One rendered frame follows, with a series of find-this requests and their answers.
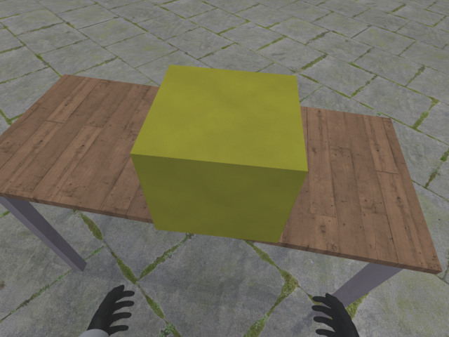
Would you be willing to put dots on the table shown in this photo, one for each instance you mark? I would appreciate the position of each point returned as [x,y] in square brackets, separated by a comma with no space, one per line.
[72,147]

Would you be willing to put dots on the robot left hand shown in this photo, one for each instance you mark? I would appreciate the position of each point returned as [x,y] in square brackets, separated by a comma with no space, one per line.
[104,316]

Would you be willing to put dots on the robot right hand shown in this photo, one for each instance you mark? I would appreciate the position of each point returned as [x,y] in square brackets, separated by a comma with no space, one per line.
[341,322]

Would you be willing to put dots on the carton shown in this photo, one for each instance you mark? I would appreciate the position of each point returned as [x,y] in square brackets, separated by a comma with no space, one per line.
[222,153]

